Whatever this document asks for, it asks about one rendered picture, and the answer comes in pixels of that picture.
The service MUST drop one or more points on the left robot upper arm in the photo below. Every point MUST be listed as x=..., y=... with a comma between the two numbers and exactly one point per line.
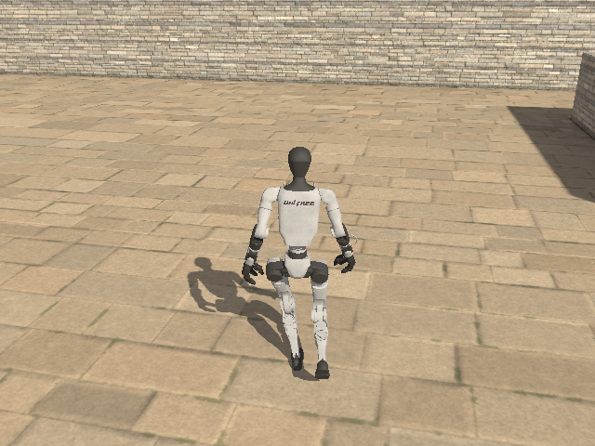
x=269, y=196

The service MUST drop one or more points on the robot right forearm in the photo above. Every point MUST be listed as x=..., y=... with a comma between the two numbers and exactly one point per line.
x=344, y=244

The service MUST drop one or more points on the right robot hand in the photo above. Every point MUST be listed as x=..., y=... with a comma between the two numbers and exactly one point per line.
x=341, y=260

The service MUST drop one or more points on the robot right foot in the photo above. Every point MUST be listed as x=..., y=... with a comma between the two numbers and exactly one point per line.
x=322, y=371

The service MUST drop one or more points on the robot left forearm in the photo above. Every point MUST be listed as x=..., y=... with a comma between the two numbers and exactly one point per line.
x=253, y=248

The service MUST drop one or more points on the right robot upper arm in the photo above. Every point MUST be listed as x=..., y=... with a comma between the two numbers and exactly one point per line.
x=328, y=196

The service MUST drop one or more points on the robot foot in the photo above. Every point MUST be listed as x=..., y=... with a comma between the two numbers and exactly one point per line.
x=322, y=371
x=297, y=362

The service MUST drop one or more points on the left robot hand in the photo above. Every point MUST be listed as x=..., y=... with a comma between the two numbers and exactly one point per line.
x=251, y=269

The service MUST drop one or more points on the robot left foot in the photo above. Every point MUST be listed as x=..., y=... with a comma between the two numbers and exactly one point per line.
x=297, y=362

